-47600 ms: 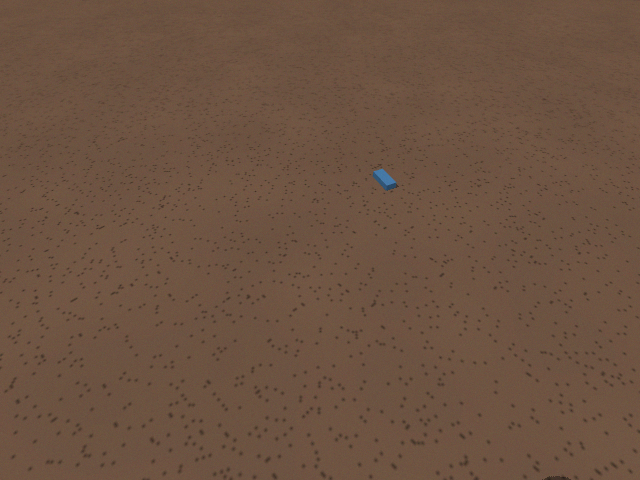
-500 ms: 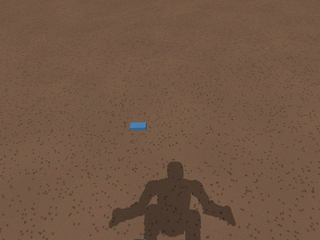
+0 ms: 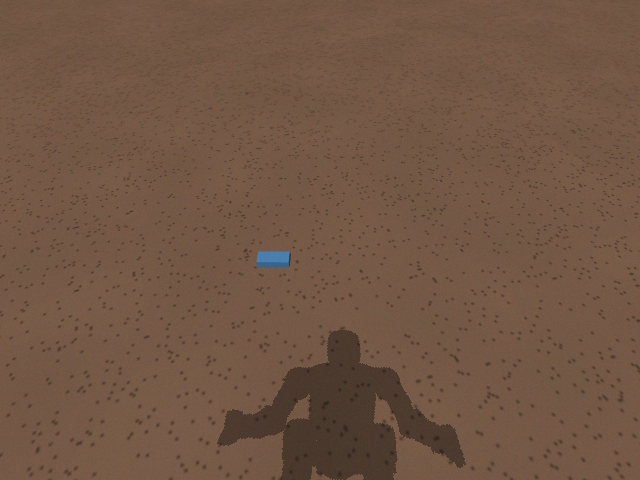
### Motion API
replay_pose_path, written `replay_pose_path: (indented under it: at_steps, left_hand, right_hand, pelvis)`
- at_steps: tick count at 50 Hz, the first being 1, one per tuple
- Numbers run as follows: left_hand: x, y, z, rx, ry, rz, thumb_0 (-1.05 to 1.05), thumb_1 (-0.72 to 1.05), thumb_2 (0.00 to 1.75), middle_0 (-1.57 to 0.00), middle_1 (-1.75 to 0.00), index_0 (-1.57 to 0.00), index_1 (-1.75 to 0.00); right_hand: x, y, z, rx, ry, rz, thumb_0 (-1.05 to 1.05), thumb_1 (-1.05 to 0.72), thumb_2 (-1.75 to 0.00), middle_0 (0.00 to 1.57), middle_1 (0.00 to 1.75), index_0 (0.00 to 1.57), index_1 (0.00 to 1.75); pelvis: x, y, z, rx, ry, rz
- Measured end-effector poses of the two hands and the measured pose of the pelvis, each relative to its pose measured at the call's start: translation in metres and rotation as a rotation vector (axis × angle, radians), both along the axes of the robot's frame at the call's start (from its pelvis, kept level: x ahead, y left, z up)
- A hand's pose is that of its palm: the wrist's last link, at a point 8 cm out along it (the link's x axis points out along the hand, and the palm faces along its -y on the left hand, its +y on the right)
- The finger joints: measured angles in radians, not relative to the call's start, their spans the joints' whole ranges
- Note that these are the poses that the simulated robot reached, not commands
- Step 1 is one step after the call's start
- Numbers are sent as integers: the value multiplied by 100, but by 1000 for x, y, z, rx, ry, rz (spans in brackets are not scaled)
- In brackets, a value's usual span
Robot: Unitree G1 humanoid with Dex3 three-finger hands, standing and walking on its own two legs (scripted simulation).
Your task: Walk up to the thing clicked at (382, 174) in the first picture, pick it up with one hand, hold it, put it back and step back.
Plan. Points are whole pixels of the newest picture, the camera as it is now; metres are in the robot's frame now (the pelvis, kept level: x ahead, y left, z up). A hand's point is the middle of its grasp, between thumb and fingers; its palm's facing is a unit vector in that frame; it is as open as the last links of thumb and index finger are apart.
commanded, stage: step back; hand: left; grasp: from above
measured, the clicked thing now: (273, 259) +1.07 +0.24 -0.75
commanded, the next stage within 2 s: stand in 0.44 s
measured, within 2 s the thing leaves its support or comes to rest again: neither
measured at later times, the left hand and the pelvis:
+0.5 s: hand out of the picture +0.15 +0.28 -0.14, palm faces +0.00 -0.93 -0.36, open 7.4 cm; pelvis +0.04 +0.02 +0.01, yaw -1 degrees
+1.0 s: hand out of the picture +0.10 +0.26 -0.14, palm faces -0.05 -0.94 -0.34, open 7.4 cm; pelvis +0.02 +0.01 +0.02, yaw -1 degrees
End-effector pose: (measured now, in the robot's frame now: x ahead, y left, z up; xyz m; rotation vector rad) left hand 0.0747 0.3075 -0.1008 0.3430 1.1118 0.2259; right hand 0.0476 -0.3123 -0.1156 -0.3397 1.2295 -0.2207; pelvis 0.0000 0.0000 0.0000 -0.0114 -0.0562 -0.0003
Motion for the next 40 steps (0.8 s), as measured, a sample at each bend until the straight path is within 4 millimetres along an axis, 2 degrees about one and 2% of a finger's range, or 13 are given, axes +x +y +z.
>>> replay_pose_path:
  at_steps: [5, 11, 19, 24, 31, 40]
  left_hand:
    - [11, 4, -5, -16, 13, 11, 0, 90, 89, -20, -30, -21, -30]
    - [30, 10, -13, -35, 54, 19, 1, 90, 89, -20, -30, -21, -30]
    - [55, 13, -6, -31, 41, 9, 1, 90, 89, -20, -30, -21, -30]
    - [63, 14, 0, -25, 31, 5, 0, 90, 89, -20, -30, -20, -30]
    - [60, 7, 5, -34, 48, -12, 0, 90, 89, -20, -30, -20, -30]
    - [41, 2, 4, -42, 79, -15, 0, 90, 89, -20, -30, -20, -30]
  right_hand:
    - [25, 6, 1, -6, -4, 29, 1, -91, -90, 20, 30, 21, 30]
    - [51, 25, 5, 5, -16, 24, 1, -91, -90, 20, 30, 21, 30]
    - [94, 41, 12, 33, -77, 34, 1, -91, -90, 20, 30, 21, 30]
    - [109, 44, 17, 42, -111, 40, 1, -91, -90, 20, 30, 21, 30]
    - [107, 42, 22, 53, -123, 33, 0, -91, -90, 20, 30, 21, 30]
    - [73, 33, 20, 47, -63, 6, 1, -91, -90, 20, 30, 21, 30]
  pelvis:
    - [14, 7, -1, 3, 7, 16]
    - [30, 14, 2, 7, 13, -3]
    - [40, 16, 9, 5, 21, -8]
    - [41, 18, 12, 7, 14, -12]
    - [39, 18, 18, 9, 2, -14]
    - [30, 15, 21, 10, -5, -15]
